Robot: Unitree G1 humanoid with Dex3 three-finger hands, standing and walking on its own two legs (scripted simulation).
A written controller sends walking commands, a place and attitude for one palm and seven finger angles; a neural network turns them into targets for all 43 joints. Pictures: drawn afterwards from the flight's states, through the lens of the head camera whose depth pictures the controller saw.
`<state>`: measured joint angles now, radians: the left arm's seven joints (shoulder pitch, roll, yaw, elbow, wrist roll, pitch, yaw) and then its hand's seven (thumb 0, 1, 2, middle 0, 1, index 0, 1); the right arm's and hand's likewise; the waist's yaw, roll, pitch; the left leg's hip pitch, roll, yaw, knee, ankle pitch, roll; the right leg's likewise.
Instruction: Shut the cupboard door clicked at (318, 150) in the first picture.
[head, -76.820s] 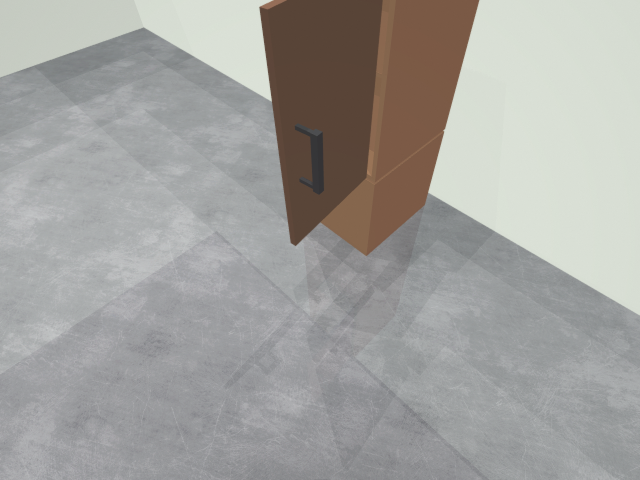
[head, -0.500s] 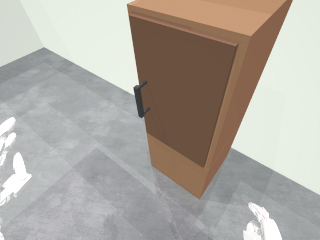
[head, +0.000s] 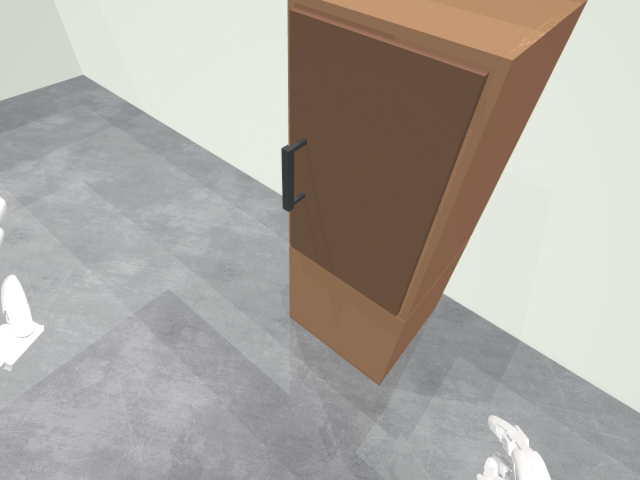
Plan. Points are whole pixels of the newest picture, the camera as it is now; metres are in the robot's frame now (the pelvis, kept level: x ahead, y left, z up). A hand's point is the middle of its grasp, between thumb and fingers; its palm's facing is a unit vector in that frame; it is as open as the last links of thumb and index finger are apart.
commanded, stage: step back with the hand held close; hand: left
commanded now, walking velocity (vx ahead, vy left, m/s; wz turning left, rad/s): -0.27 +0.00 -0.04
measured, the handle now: (294, 176) +0.72 +0.08 -0.05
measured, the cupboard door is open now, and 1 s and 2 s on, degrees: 0 0 0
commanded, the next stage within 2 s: stop stepping back and stand still in 0.56 s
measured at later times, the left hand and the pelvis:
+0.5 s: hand out of the picture +0.13 +0.30 +0.20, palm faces +0.52 -0.75 -0.40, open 7.4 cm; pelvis -0.07 +0.01 +0.01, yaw +0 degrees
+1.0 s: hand out of the picture +0.02 +0.28 +0.17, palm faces +0.46 -0.82 -0.35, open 7.4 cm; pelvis -0.20 +0.01 +0.01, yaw -6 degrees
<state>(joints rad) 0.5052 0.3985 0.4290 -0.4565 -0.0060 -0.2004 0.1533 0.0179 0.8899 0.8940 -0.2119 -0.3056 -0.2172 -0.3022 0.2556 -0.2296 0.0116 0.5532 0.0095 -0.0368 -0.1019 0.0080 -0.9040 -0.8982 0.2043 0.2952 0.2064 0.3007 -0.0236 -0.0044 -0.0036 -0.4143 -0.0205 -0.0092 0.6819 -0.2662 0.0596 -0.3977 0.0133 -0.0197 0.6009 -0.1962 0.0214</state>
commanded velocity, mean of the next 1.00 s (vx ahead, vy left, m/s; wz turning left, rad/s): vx -0.16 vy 0.02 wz -0.08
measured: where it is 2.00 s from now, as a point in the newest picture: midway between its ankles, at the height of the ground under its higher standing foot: outside the picture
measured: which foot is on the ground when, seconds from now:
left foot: down 0.00-0.70, up 0.72-0.84, down 0.86-1.00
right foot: down 0.00-0.30, up 0.32-0.62, down 0.64-1.00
